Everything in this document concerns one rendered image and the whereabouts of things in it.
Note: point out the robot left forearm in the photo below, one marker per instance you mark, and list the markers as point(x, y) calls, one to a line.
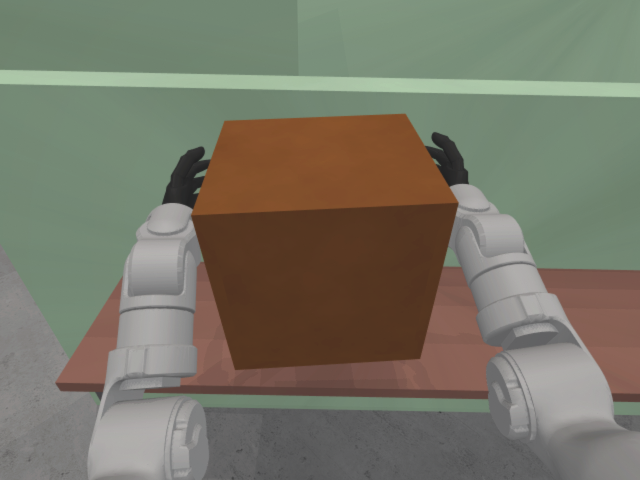
point(158, 301)

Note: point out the robot right hand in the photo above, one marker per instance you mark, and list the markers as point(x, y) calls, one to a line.
point(451, 161)

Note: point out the carton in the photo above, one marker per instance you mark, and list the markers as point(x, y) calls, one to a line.
point(324, 239)

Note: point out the table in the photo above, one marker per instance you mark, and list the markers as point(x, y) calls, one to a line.
point(603, 307)

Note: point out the left robot upper arm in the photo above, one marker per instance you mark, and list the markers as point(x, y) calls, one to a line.
point(161, 438)

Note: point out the robot right forearm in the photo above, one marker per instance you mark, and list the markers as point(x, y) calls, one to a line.
point(515, 309)

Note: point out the right robot upper arm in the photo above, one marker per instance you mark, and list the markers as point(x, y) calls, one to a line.
point(553, 398)

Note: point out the robot left hand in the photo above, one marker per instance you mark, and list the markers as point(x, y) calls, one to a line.
point(183, 184)

